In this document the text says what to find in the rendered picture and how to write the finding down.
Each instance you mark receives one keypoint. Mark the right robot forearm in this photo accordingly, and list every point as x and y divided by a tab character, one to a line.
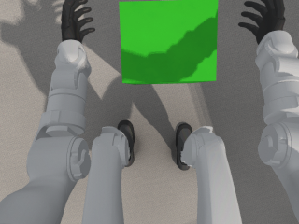
279	76

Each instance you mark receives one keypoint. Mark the right robot hand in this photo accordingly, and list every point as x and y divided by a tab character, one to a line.
272	18

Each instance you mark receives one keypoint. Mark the carton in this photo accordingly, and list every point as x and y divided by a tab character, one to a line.
168	41

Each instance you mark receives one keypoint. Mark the left robot hand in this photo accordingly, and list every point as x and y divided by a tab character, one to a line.
70	25

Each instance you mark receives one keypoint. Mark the left robot forearm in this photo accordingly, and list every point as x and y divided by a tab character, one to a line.
67	98

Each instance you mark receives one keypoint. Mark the robot left thigh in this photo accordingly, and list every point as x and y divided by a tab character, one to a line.
103	198

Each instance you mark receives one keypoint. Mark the robot right upper arm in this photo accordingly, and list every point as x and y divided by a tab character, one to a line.
279	148

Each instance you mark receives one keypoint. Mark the robot right foot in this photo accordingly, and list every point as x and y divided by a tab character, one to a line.
183	132

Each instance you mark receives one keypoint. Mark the robot left upper arm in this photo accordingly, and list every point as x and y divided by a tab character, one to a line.
55	165

